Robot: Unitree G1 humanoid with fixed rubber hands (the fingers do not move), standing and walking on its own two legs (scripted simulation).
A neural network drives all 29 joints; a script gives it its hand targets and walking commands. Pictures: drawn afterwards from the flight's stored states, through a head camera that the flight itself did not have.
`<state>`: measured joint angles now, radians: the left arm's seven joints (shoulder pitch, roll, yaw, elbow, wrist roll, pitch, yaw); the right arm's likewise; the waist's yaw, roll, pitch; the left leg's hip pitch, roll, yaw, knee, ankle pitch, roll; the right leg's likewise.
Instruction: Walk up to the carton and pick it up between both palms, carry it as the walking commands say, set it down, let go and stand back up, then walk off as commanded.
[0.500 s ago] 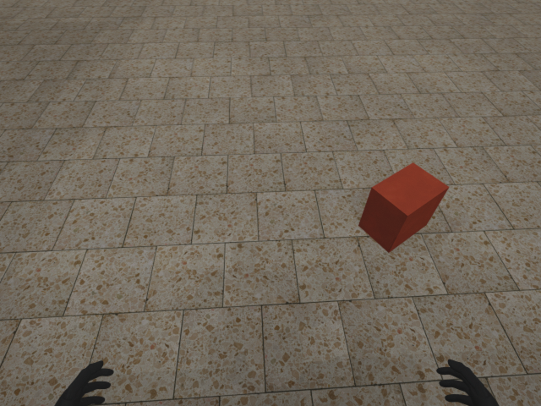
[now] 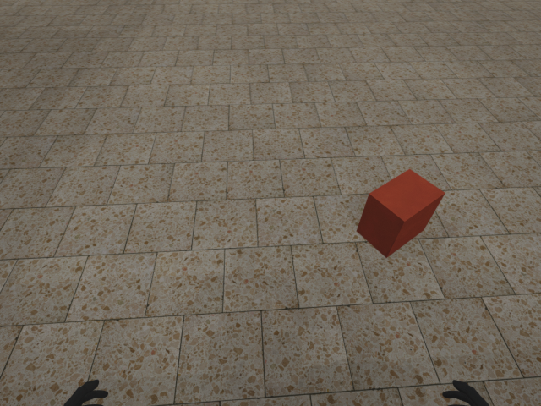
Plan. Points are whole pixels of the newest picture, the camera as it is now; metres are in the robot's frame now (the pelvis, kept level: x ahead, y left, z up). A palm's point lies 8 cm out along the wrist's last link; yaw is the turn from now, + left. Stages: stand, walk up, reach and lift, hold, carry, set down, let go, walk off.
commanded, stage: stand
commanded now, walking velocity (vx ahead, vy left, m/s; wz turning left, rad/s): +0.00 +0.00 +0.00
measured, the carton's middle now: (398, 213) +1.00 -0.57 -0.65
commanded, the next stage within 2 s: walk up in 1.32 s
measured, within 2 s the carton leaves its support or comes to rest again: neither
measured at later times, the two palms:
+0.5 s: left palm out of the picture +0.10 +0.31 -0.10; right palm out of the picture +0.10 -0.31 -0.10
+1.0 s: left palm out of the picture +0.11 +0.31 -0.10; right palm out of the picture +0.11 -0.31 -0.10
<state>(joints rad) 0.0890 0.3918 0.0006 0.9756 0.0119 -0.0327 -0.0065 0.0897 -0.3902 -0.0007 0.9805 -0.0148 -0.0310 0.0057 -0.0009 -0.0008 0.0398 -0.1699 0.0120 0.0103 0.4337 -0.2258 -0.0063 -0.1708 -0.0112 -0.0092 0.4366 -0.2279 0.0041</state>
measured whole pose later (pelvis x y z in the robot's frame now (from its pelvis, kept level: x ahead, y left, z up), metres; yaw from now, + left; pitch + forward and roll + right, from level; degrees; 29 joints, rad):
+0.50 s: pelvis +0.00 +0.00 +0.00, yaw +0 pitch -2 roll +0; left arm 0.08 0.40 0.00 1.05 0.01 -0.02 0.00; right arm 0.08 -0.39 0.00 1.06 -0.01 -0.02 0.00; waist 0.00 0.00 0.04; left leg -0.13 0.01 0.01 0.36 -0.19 -0.01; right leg -0.14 -0.01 -0.01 0.36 -0.19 0.01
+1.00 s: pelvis +0.01 +0.00 +0.01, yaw +0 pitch -2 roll +0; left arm 0.08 0.40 0.00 1.06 0.01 -0.02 0.00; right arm 0.08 -0.40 -0.01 1.06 -0.01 -0.02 0.00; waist 0.00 0.00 0.04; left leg -0.12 0.01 0.01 0.34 -0.19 -0.01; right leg -0.12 -0.01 -0.01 0.34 -0.19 0.01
